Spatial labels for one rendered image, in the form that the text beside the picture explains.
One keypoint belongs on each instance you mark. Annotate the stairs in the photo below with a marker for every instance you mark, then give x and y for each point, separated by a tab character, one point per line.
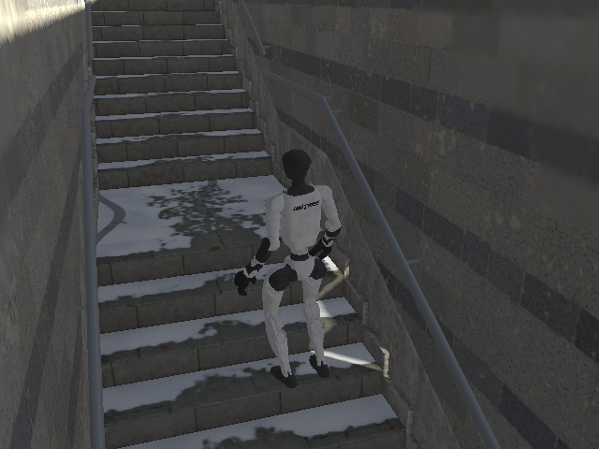
186	360
169	103

